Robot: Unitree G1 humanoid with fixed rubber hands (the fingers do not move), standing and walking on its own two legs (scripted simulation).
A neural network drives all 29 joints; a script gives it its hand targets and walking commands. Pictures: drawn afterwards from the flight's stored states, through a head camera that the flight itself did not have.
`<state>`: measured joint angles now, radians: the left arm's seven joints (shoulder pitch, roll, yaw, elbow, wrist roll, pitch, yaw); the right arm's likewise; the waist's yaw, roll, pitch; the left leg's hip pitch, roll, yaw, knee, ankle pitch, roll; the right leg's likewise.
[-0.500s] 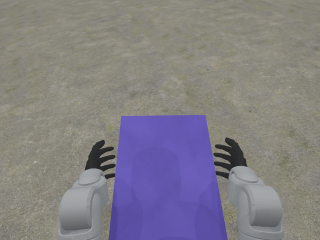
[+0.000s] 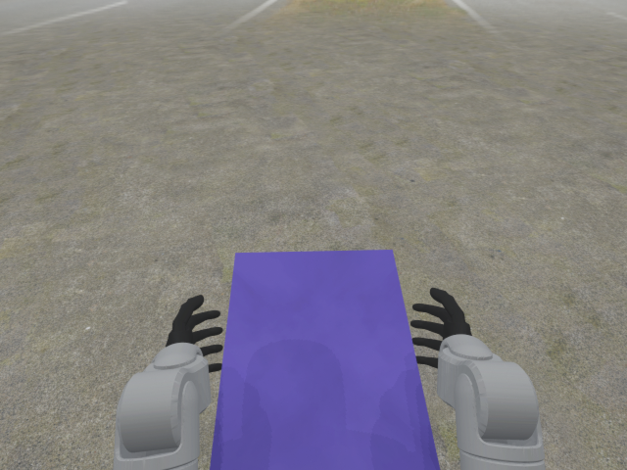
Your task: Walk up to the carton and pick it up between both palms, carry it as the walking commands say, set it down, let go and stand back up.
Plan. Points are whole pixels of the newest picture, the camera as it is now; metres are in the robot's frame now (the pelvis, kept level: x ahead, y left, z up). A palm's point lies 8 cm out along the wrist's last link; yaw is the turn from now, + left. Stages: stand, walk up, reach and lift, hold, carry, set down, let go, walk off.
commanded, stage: carry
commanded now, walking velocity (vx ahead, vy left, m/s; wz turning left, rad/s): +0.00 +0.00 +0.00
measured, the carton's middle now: (317, 369) +0.29 +0.00 +0.01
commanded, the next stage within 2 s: none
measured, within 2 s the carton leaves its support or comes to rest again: neither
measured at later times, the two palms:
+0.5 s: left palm (208, 348) +0.26 +0.13 +0.10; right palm (472, 346) +0.26 -0.18 +0.10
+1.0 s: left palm (215, 336) +0.28 +0.12 +0.10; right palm (472, 331) +0.27 -0.18 +0.11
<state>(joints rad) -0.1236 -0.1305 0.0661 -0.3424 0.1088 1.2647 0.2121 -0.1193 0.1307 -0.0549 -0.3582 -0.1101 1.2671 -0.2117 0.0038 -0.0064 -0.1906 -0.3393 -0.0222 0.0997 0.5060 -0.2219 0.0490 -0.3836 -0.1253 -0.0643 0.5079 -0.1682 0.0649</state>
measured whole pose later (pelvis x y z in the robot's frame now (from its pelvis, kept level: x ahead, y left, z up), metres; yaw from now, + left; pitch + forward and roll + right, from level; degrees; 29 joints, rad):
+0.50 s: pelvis +0.00 -0.02 +0.00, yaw +0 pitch +3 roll +0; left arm -0.16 -0.13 0.08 -0.33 0.11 1.24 0.20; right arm -0.16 0.13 -0.06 -0.37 -0.12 1.26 -0.22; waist -0.01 0.03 -0.13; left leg -0.35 0.02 0.08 0.53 -0.23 0.02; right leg -0.38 -0.09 -0.08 0.52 -0.18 0.03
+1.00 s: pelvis +0.02 -0.03 +0.00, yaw +0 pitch +3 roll +0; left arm -0.15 -0.13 0.08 -0.35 0.11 1.24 0.20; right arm -0.16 0.13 -0.06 -0.38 -0.12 1.26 -0.22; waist -0.01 0.01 -0.13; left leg -0.32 0.03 0.08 0.53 -0.26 0.01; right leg -0.36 -0.08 -0.08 0.52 -0.21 0.03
